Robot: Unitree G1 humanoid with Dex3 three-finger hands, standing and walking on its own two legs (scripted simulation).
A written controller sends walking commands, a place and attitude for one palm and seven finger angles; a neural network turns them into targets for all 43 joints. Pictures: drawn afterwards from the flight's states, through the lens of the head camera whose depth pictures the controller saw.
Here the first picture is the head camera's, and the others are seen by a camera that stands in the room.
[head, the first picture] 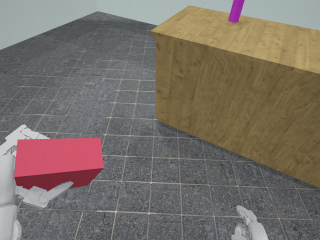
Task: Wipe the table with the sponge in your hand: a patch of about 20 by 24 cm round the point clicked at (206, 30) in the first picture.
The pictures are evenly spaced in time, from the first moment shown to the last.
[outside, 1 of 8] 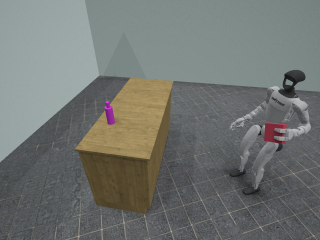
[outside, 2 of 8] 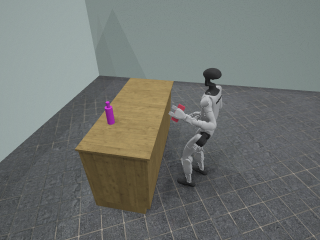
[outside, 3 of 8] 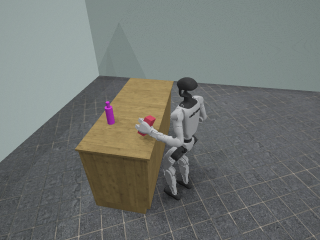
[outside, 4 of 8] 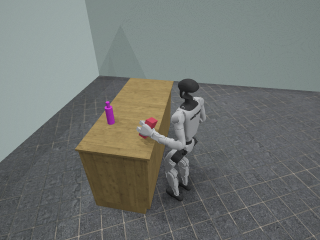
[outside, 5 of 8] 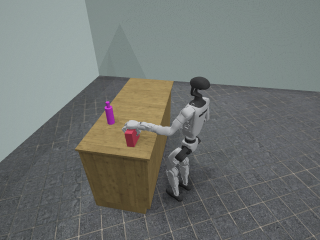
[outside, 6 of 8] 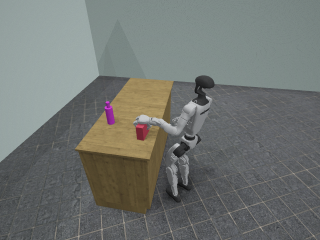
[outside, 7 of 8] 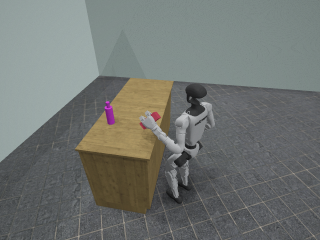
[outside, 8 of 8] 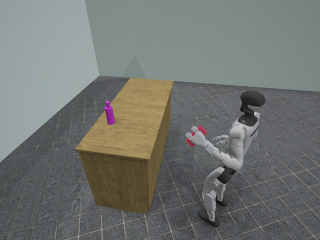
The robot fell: no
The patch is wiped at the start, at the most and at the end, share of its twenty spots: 0.00 0.95 0.95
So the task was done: yes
